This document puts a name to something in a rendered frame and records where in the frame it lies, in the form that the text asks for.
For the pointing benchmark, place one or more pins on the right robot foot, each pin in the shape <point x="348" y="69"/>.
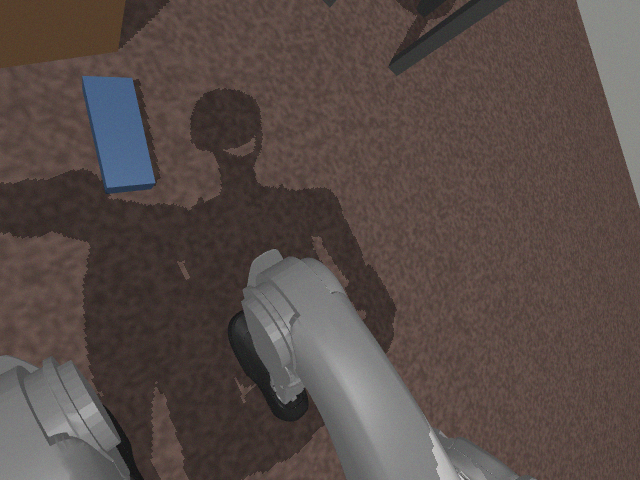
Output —
<point x="243" y="348"/>

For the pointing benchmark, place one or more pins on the left robot foot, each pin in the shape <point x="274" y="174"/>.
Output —
<point x="125" y="450"/>

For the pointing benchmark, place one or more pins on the right robot hand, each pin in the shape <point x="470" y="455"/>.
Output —
<point x="472" y="462"/>

